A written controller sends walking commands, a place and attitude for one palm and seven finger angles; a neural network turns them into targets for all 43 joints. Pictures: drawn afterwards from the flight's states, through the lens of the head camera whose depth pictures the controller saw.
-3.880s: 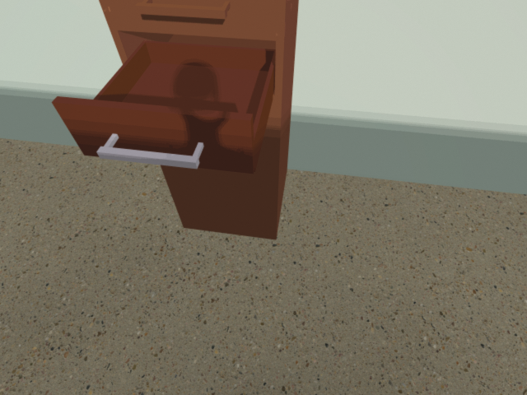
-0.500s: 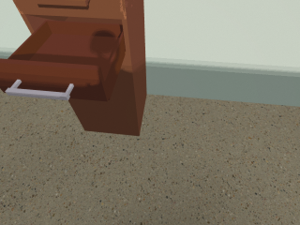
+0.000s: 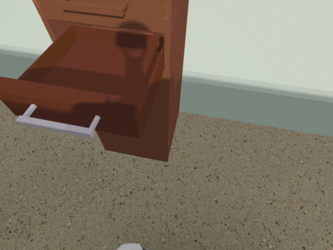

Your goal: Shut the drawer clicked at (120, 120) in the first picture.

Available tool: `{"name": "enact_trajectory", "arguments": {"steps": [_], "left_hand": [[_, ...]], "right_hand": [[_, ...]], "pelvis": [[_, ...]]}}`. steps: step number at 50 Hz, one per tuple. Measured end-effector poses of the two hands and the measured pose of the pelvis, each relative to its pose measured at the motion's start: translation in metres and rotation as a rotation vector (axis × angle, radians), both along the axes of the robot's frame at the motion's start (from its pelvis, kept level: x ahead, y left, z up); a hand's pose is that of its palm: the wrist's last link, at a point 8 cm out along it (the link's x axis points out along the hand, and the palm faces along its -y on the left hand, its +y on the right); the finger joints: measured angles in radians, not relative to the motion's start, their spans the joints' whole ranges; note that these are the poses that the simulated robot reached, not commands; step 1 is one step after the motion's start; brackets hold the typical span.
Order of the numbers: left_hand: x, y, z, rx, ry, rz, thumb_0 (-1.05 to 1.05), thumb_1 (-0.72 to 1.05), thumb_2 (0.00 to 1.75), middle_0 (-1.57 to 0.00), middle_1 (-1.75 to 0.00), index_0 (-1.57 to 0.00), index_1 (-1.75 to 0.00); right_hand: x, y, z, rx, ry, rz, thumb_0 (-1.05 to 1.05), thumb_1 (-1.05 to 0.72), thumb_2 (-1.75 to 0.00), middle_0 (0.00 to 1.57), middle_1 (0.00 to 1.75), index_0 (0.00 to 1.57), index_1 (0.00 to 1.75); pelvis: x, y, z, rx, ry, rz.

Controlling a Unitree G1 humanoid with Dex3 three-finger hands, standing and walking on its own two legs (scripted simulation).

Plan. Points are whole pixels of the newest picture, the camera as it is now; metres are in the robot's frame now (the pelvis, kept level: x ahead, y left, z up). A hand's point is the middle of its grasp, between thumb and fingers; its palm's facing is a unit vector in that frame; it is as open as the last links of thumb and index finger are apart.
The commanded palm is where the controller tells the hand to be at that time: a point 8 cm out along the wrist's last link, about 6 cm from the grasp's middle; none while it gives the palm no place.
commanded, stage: come to a stop and stand still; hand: left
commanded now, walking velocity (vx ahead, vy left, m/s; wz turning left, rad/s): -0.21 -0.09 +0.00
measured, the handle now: (59, 120) +0.38 +0.32 +0.06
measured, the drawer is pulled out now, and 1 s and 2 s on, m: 0.30 0.30 0.30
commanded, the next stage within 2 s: look again from close up in 0.76 s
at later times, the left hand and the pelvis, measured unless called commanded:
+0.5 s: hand out of the picture +0.12 +0.18 -0.15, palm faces +0.01 -0.95 -0.30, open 7.4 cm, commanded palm none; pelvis +0.02 -0.03 +0.00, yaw +0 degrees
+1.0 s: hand out of the picture +0.04 +0.18 -0.15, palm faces +0.04 -0.96 -0.29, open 7.4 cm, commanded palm none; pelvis +0.01 -0.03 +0.01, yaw +1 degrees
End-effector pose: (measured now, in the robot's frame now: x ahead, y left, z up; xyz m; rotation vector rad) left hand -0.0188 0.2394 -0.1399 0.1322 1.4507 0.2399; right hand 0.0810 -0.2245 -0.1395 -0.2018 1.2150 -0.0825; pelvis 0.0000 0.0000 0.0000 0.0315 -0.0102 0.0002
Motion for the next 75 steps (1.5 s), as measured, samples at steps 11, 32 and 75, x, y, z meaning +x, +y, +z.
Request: {"name": "enact_trajectory", "arguments": {"steps": [11,32,75], "left_hand": [[0.108,-0.010,0.004,0.000,-0.163,-0.095,0.00,0.90,0.90,-0.20,-0.30,-0.20,-0.30],[0.084,-0.035,0.011,0.031,-0.123,-0.089,0.00,0.90,0.90,-0.20,-0.30,-0.20,-0.30],[0.101,0.020,0.042,0.103,-0.274,-0.203,0.00,0.90,0.90,-0.20,-0.30,-0.20,-0.30]], "right_hand": [[-0.005,-0.013,-0.003,-0.001,0.094,-0.118,0.00,-0.92,-0.90,0.20,0.30,0.20,0.30],[-0.028,-0.056,0.000,-0.019,0.112,-0.128,0.00,-0.91,-0.90,0.20,0.30,0.20,0.30],[-0.033,-0.067,0.022,-0.081,0.004,-0.024,0.00,-0.90,-0.90,0.20,0.30,0.20,0.30]], "pelvis": [[0.031,-0.004,0.002,-0.017,0.003,0.003],[0.019,-0.038,0.006,-0.028,-0.004,0.001],[-0.009,-0.015,0.014,-0.024,-0.027,-0.006]]}}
